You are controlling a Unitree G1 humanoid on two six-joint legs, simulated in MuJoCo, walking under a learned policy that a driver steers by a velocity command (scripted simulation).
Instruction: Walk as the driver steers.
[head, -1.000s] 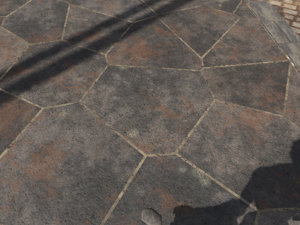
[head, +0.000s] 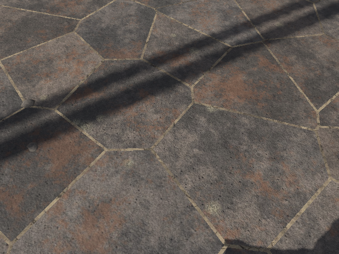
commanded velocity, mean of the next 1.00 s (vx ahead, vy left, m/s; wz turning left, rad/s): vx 0.01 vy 0.00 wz -0.44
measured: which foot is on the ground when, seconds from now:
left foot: down 0.00-0.24, up 0.26-0.66, down 0.68-1.00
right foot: up 0.00-0.22, down 0.24-0.68, up 0.70-1.00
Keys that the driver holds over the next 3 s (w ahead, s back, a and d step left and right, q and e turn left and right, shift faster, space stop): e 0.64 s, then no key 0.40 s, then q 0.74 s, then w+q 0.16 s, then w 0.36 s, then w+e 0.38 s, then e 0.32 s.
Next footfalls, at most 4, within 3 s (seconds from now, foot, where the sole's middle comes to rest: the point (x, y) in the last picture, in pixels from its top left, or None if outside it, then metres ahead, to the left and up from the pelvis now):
0.24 right None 0.06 -0.13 -0.77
0.68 left None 0.14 0.07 -0.77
1.02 right None -0.02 -0.14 -0.77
1.46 left None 0.11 0.07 -0.77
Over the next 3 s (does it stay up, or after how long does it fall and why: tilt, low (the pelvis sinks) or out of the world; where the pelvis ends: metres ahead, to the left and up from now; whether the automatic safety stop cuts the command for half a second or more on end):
stays up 0.51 0.01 -0.02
